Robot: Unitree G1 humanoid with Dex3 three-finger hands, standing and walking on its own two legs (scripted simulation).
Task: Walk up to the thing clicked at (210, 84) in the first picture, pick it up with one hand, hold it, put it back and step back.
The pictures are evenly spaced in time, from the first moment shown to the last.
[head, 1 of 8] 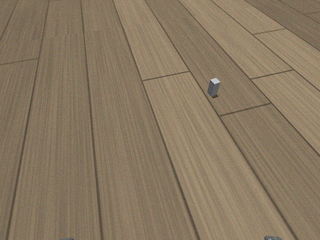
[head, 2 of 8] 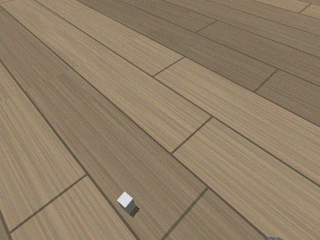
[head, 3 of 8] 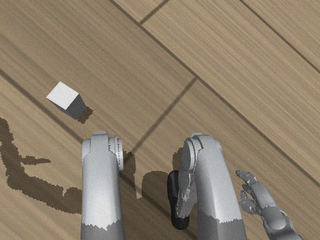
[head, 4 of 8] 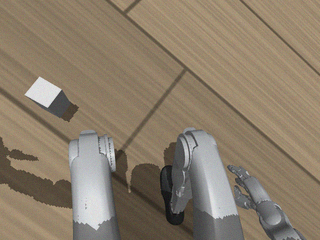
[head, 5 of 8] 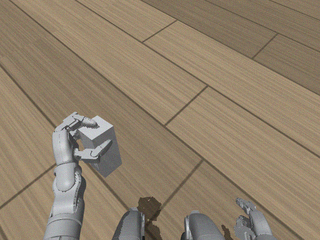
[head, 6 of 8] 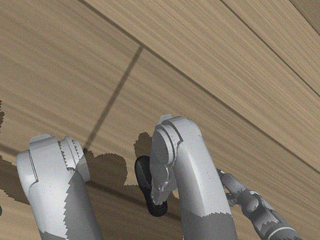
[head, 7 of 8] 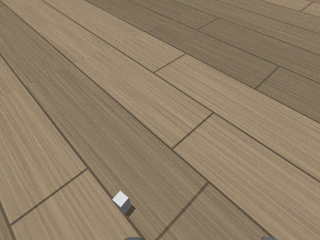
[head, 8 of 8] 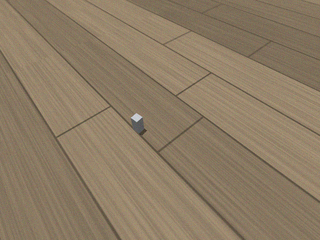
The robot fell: no
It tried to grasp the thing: yes
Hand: left
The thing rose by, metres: 0.67
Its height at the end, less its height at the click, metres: +0.00
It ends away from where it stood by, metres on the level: 0.04
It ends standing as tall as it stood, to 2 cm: yes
